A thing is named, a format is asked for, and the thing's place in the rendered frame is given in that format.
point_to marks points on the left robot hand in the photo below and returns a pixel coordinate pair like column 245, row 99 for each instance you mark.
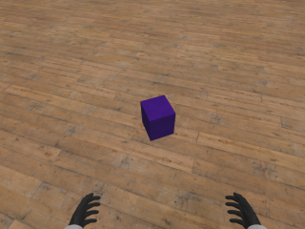
column 81, row 212

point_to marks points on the right robot hand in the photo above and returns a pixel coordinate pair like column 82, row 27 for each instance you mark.
column 246, row 212

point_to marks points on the carton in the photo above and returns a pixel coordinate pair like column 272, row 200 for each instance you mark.
column 158, row 117

